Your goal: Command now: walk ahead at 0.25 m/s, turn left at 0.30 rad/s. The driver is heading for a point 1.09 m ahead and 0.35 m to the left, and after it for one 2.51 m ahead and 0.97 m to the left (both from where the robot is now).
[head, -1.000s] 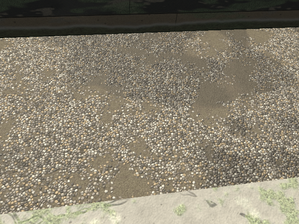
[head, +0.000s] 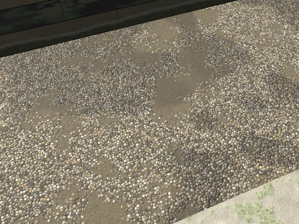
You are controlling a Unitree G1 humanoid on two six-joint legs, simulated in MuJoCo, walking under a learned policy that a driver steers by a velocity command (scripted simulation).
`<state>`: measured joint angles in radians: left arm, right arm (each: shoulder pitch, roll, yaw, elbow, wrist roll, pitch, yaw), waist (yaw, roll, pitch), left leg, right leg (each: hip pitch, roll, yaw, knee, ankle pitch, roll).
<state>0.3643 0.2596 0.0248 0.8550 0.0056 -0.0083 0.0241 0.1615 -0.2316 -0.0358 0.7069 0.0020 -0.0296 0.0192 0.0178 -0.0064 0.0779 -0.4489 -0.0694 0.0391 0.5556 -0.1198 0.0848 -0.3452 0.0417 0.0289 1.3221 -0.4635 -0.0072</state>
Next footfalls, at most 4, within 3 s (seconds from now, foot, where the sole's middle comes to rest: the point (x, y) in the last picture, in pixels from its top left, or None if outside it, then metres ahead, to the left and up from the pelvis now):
0.40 right None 0.19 -0.12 -0.76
0.90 left None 0.00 0.07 -0.76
1.36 right None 0.16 -0.05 -0.76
1.74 left None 0.11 0.17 -0.76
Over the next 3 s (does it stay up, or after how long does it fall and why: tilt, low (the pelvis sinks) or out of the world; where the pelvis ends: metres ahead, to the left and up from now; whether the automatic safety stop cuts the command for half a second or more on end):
stays up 0.14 0.05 0.00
